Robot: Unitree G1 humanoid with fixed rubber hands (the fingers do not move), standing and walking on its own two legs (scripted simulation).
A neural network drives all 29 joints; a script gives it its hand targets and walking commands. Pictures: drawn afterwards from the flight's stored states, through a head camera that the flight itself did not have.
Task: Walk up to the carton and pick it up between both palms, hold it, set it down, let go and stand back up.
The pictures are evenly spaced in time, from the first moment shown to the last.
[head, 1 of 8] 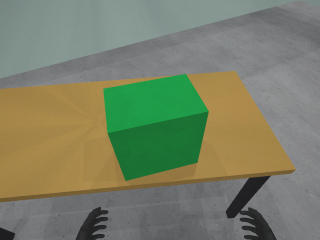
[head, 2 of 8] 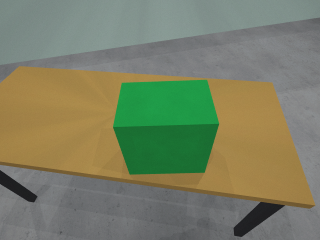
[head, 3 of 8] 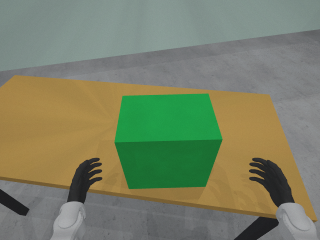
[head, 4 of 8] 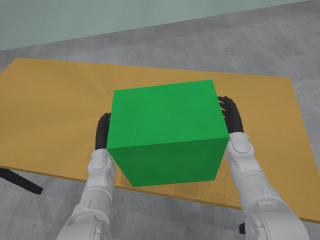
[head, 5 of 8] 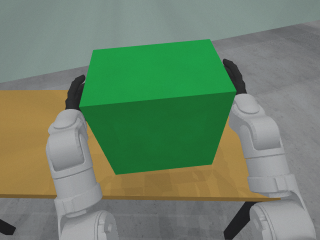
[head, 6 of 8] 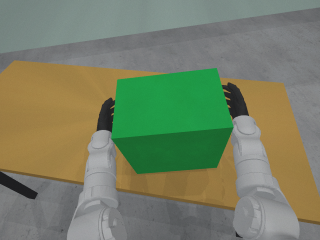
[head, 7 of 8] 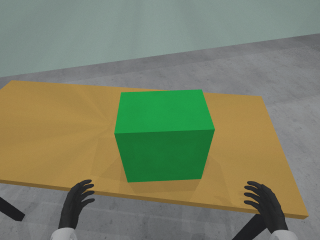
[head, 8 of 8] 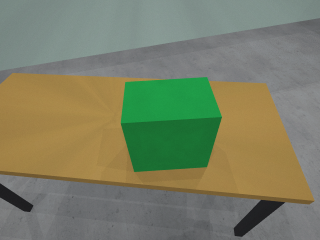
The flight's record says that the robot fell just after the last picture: no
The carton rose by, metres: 0.19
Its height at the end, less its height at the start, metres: +0.00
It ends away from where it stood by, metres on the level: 0.02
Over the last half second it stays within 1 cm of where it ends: yes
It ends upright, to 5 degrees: yes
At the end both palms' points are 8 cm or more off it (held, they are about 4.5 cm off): yes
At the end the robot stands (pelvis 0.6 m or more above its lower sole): yes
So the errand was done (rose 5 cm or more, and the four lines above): yes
